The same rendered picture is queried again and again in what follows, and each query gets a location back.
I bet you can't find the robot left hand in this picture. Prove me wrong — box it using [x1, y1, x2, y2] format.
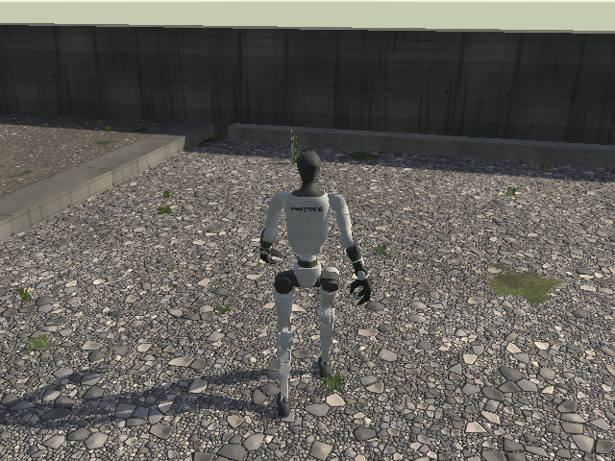
[260, 248, 283, 264]

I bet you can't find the robot right forearm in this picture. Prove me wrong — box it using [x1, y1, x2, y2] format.
[346, 232, 369, 280]

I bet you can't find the robot left forearm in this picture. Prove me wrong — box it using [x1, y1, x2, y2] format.
[259, 228, 273, 255]

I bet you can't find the right robot upper arm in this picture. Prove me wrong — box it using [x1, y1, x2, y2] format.
[328, 193, 355, 248]

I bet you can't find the left robot upper arm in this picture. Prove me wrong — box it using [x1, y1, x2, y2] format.
[262, 192, 288, 243]

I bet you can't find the robot right hand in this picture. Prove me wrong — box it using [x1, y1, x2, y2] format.
[350, 277, 372, 304]

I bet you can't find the humanoid robot torso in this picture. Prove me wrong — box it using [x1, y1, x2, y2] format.
[285, 188, 331, 288]

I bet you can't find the left robot thigh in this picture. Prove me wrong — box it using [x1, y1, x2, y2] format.
[274, 270, 294, 350]

